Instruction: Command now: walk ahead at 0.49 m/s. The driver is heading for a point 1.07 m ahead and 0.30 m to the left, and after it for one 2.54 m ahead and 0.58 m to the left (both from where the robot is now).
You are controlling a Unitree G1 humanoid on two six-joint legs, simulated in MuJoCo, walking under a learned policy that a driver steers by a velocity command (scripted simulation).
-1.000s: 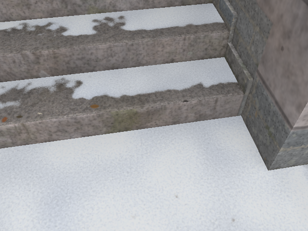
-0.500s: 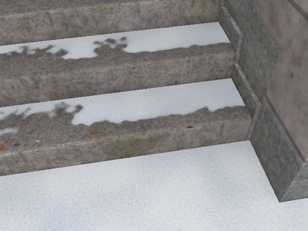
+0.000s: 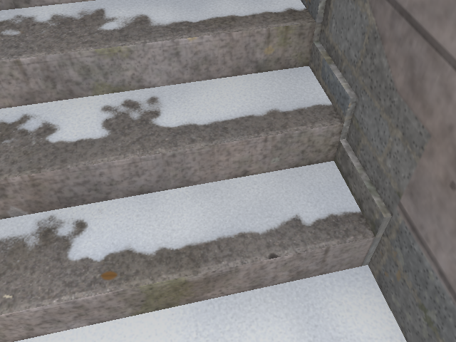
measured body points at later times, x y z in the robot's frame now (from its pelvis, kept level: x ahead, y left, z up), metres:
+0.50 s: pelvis +0.25 -0.05 +0.01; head +0.28 -0.07 +0.45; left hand +0.27 +0.22 -0.11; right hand +0.38 -0.30 -0.13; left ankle +0.29 +0.09 -0.66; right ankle +0.26 -0.15 -0.74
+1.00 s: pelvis +0.44 +0.04 -0.01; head +0.45 +0.07 +0.44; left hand +0.50 +0.30 -0.13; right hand +0.56 -0.21 -0.13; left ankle +0.41 +0.07 -0.74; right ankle +0.50 -0.09 -0.52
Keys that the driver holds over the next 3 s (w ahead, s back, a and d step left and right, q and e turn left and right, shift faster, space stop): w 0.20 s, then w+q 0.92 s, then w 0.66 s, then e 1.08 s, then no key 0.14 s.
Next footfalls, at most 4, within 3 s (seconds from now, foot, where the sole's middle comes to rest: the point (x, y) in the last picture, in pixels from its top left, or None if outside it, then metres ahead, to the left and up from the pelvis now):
0.26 right None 0.30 -0.16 -0.78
0.74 left None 0.45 0.08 -0.78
1.30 right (203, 228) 0.80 0.08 -0.61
1.86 left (67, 141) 1.01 0.48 -0.44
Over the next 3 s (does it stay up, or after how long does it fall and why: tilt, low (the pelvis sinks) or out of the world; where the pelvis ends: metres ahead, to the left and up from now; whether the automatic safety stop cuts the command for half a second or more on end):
stays up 1.05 0.46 0.32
